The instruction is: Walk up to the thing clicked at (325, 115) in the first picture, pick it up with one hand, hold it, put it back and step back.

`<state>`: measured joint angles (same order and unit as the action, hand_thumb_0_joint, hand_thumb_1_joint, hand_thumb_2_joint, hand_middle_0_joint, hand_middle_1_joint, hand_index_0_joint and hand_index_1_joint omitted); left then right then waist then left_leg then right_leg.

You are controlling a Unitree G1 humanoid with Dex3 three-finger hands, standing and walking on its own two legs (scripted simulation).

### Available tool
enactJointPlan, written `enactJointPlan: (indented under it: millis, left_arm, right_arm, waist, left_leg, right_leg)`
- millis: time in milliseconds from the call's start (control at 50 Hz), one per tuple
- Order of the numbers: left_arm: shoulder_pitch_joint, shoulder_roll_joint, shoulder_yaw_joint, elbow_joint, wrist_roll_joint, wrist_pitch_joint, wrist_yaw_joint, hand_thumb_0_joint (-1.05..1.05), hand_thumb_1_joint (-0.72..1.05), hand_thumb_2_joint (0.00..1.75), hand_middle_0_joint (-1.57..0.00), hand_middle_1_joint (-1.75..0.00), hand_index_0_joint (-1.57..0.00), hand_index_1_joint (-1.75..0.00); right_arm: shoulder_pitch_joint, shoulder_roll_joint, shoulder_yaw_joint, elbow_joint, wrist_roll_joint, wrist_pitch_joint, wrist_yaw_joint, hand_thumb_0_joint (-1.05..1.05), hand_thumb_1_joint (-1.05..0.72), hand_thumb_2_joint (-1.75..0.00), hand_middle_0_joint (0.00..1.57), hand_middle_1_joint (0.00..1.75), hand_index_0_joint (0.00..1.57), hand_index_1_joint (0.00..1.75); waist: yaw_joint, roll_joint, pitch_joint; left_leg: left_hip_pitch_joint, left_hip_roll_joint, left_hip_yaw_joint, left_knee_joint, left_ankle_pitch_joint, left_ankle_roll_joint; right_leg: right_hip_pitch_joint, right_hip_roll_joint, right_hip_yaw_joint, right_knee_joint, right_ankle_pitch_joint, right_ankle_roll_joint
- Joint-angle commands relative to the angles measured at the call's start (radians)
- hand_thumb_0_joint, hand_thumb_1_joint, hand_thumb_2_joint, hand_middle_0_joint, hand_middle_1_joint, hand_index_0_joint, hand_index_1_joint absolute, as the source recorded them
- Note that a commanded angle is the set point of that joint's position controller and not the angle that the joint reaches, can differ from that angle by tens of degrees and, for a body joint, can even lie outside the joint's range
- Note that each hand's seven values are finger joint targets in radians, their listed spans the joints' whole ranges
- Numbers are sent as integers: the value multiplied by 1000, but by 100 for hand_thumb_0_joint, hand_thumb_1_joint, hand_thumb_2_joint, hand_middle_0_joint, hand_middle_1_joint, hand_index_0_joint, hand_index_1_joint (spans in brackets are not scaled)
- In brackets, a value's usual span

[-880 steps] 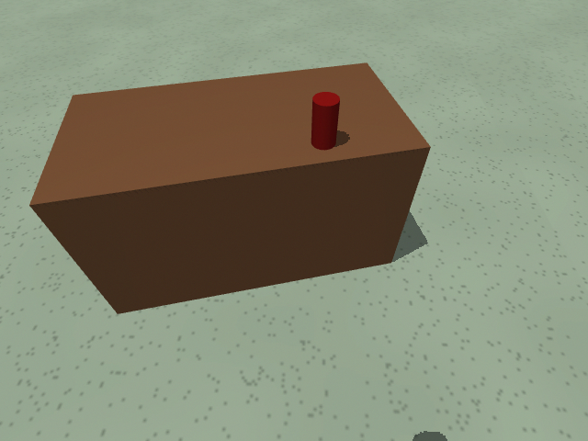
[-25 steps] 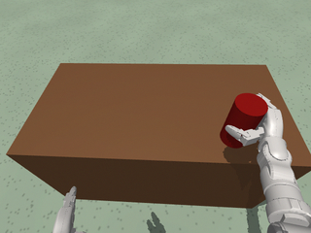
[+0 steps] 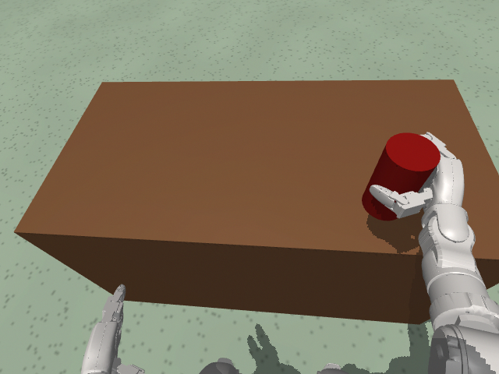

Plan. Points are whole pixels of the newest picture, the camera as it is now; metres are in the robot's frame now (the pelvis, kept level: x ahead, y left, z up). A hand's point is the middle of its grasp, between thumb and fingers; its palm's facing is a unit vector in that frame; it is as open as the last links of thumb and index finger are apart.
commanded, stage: lower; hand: right
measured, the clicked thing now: (395, 180) +0.43 -0.18 +0.04
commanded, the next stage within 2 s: loosen in 1.10 s
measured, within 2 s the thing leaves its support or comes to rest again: rests again in 0.90 s
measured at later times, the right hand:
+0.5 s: hand (389, 191) +0.44 -0.19 -0.01, palm faces +0.17 +0.99 +0.01, open 10.5 cm
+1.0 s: hand (384, 199) +0.45 -0.19 -0.05, palm faces +0.18 +0.98 +0.00, open 10.5 cm
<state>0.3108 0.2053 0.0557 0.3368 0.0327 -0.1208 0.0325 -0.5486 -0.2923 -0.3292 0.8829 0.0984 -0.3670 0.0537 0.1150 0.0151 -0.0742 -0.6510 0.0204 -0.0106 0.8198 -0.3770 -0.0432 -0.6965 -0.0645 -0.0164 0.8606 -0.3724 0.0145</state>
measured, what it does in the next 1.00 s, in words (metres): lowers itself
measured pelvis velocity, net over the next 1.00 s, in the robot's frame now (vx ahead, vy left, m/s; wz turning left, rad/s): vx -0.01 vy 0.00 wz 0.01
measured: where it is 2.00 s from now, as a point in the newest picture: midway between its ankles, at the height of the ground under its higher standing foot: outside the picture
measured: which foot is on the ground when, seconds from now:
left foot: down 0.00-1.00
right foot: down 0.00-1.00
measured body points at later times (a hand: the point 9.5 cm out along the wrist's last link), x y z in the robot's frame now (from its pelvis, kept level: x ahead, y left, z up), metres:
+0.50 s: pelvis -0.01 +0.00 -0.04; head +0.09 -0.03 +0.40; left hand +0.14 +0.27 -0.05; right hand +0.43 -0.24 -0.01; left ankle +0.01 +0.15 -0.70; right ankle +0.03 -0.13 -0.70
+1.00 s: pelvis -0.01 +0.00 -0.06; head +0.11 -0.03 +0.37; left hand +0.15 +0.27 -0.05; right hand +0.43 -0.24 -0.04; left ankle +0.01 +0.15 -0.70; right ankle +0.03 -0.13 -0.70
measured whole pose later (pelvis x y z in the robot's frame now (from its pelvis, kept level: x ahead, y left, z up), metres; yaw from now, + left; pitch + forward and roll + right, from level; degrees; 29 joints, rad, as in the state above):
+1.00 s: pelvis -0.01 +0.00 -0.06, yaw +0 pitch +21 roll +3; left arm 0.41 0.25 0.07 -0.01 0.08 -0.03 -0.02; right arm -0.60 -0.35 -0.45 1.00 0.04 -0.49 0.05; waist 0.20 0.01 -0.13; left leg -1.02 0.00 0.01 1.15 -0.50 -0.04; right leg -1.07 -0.08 0.03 1.20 -0.49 0.02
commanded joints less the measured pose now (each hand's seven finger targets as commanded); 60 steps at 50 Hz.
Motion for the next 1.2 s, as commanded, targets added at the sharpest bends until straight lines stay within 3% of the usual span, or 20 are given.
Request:
enactJointPlan:
  millis: [0, 40, 80, 160, 180, 200, 260, 280, 320, 400, 440, 520, 560, 620, 660, 740, 780, 960, 1040, 1180]
  left_arm:
    - [-4, 142, 64, -180, 0, -44, 11, 0, -55, 6, -5, -5, -5, -5]
    - [-25, 143, 71, -215, -1, -46, 7, 0, -55, 6, -5, -5, -5, -5]
    - [-36, 193, 116, -286, 1, -45, 11, 0, -55, 6, -5, -5, -5, -5]
    - [81, 132, 68, -223, 10, -36, -6, 0, -55, 6, -5, -5, -5, -5]
    - [61, 139, 75, -250, 13, -35, -6, 0, -54, 6, -5, -5, -5, -5]
    - [0, 137, 65, -310, 18, -41, -7, 0, -55, 6, -5, -5, -5, -5]
    - [64, 159, 94, -313, 22, -35, -7, 0, -55, 6, -5, -5, -5, -5]
    - [51, 158, 85, -327, 25, -34, -10, 0, -55, 6, -5, -5, -5, -5]
    - [37, 243, 156, -406, 26, -31, -2, 0, -55, 6, -5, -5, -5, -5]
    - [101, 156, 82, -359, 27, -11, -17, 0, -55, 7, -5, -5, -4, -5]
    - [30, 190, 101, -458, 30, -11, -13, 0, -55, 6, -5, -4, -4, -5]
    - [123, 179, 110, -391, 33, 7, -21, 0, -55, 6, -5, -5, -4, -5]
    - [52, 219, 130, -513, 36, 4, -17, 0, -55, 6, -5, -4, -4, -5]
    - [130, 168, 92, -454, 34, 21, -30, 0, -55, 6, -5, -4, -4, -5]
    - [99, 194, 119, -499, 35, 20, -22, 0, -55, 6, -5, -4, -4, -4]
    - [133, 186, 115, -480, 34, 27, -26, 0, -54, 5, -4, -4, -4, -5]
    - [104, 202, 124, -522, 40, 22, -24, 0, -55, 6, -4, -4, -4, -4]
    - [120, 214, 132, -554, 40, 40, -26, 0, -55, 6, -4, -4, -4, -4]
    - [137, 171, 92, -529, 44, 45, -36, 0, -55, 5, -4, -4, -4, -4]
    - [141, 225, 159, -562, 46, 50, -36, 0, -54, 4, -4, -4, -4, -4]
  right_arm:
    - [-469, -213, -34, -252, 6, -107, -7, 0, -12, -134, 126, 145, 132, 145]
    - [-402, -149, -18, -150, 7, -103, -4, 0, -11, -133, 125, 144, 131, 144]
    - [-470, -228, -60, -231, -2, -128, -16, 0, -9, -132, 124, 144, 130, 144]
    - [-417, -155, -27, -121, -4, -140, 0, 0, -9, -133, 125, 144, 130, 144]
    - [-493, -240, -80, -201, -11, -159, -10, 0, -7, -133, 124, 144, 130, 144]
    - [-541, -248, -67, -241, -20, -171, -11, 0, -8, -133, 125, 145, 131, 145]
    - [-504, -241, -76, -213, -21, -179, -10, 0, -11, -135, 127, 147, 133, 147]
    - [-448, -179, -46, -116, -21, -170, -1, 0, -11, -134, 126, 145, 132, 145]
    - [-554, -304, -105, -258, -29, -192, -13, 0, -11, -136, 128, 148, 134, 148]
    - [-425, -162, -55, -89, -18, -180, -6, 0, -10, -135, 128, 147, 133, 148]
    - [-587, -314, -118, -287, -34, -213, -20, 0, -8, -137, 129, 149, 134, 149]
    - [-440, -231, -97, -101, -34, -202, -7, 0, -8, -136, 128, 148, 133, 148]
    - [-544, -296, -123, -224, -40, -222, -14, 0, -8, -136, 128, 148, 134, 148]
    - [-425, -209, -90, -64, -36, -206, -4, 0, -10, -135, 128, 147, 133, 147]
    - [-534, -298, -128, -194, -45, -226, -7, 0, -7, -135, 127, 147, 133, 147]
    - [-454, -251, -112, -102, -39, -217, -1, 0, -9, -131, 125, 143, 130, 143]
    - [-504, -290, -133, -182, -43, -226, -3, 0, -7, -131, 124, 143, 130, 143]
    - [-478, -292, -135, -159, -48, -231, -2, 0, -7, -131, 125, 143, 130, 143]
    - [-486, -273, -130, -146, -48, -235, -4, 0, -7, -129, 123, 141, 128, 141]
    - [-490, -274, -134, -91, -66, -230, -10, 0, -8, -128, 123, 140, 127, 140]
  waist:
    - [-3, -115, -429]
    - [17, -49, -379]
    - [21, -53, -455]
    - [28, -100, -372]
    - [17, -106, -431]
    - [18, -124, -506]
    - [37, -123, -502]
    - [44, -106, -488]
    - [52, -138, -598]
    - [48, -105, -464]
    - [26, -173, -597]
    - [53, -132, -465]
    - [55, -144, -624]
    - [68, -115, -448]
    - [67, -157, -558]
    - [79, -137, -496]
    - [72, -167, -587]
    - [80, -167, -584]
    - [75, -163, -554]
    - [122, -137, -519]
  left_leg:
    - [62, -46, 40, -55, 265, 42]
    - [40, -46, 37, -46, 231, 40]
    - [65, -43, 32, -33, 226, 39]
    - [-50, -49, 39, 8, 210, 43]
    - [-45, -45, 29, 25, 221, 43]
    - [-24, -44, 25, 35, 237, 43]
    - [-45, -44, 23, 58, 224, 43]
    - [-68, -50, 33, 66, 220, 43]
    - [-67, -53, 40, 81, 222, 43]
    - [-122, -57, 48, 100, 194, 47]
    - [-95, -54, 41, 120, 198, 51]
    - [-137, -53, 40, 133, 194, 48]
    - [-92, -55, 41, 149, 235, 47]
    - [-145, -55, 43, 147, 177, 48]
    - [-142, -52, 37, 161, 191, 49]
    - [-160, -52, 34, 163, 171, 46]
    - [-145, -51, 35, 183, 209, 45]
    - [-173, -56, 44, 206, 208, 48]
    - [-171, -55, 38, 216, 226, 46]
    - [-227, -57, 43, 219, 157, 46]
  right_leg:
    - [303, 27, 19, -68, 314, -8]
    - [224, 30, 20, -61, 225, -17]
    - [230, 31, 20, -50, 194, -19]
    - [191, 28, 23, -14, 229, -12]
    - [189, 30, 22, 8, 239, -15]
    - [205, 30, 20, 23, 238, -15]
    - [167, 32, 20, 47, 199, -17]
    - [160, 30, 23, 52, 205, -13]
    - [226, 22, 38, 62, 237, -10]
    - [120, 25, 40, 79, 225, -9]
    - [166, 22, 40, 88, 218, -6]
    - [71, 28, 34, 113, 193, -12]
    - [133, 23, 41, 131, 245, -13]
    - [17, 29, 35, 131, 160, -14]
    - [67, 25, 38, 146, 175, -14]
    - [9, 30, 32, 164, 132, -17]
    - [47, 29, 36, 179, 181, -17]
    - [34, 26, 42, 202, 195, -14]
    - [-19, 33, 35, 218, 195, -17]
    - [-50, 24, 45, 226, 111, -22]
